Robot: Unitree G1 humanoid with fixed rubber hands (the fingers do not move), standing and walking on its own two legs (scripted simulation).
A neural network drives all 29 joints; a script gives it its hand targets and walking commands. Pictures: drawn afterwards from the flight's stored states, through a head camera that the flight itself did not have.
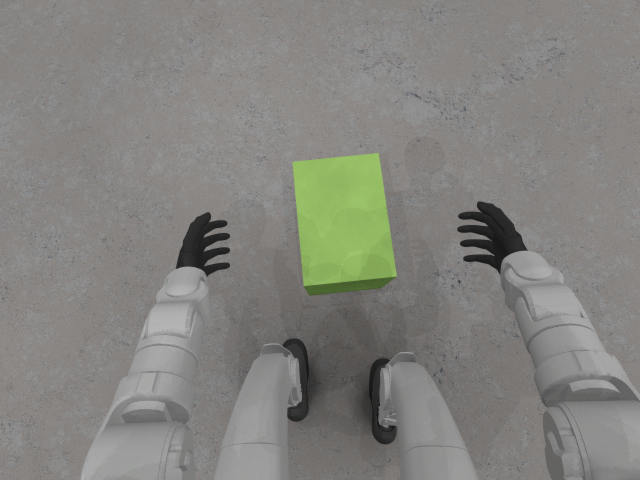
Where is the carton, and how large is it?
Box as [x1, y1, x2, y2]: [292, 153, 396, 295]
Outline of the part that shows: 378,153 292,162 303,283 309,295 377,288 383,286 396,276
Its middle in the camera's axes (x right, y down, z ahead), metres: +0.05 -0.01 +1.00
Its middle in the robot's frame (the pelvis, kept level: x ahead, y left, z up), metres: +0.51 -0.01 -0.57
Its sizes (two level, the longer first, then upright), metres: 0.290 0.202 0.255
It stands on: the floor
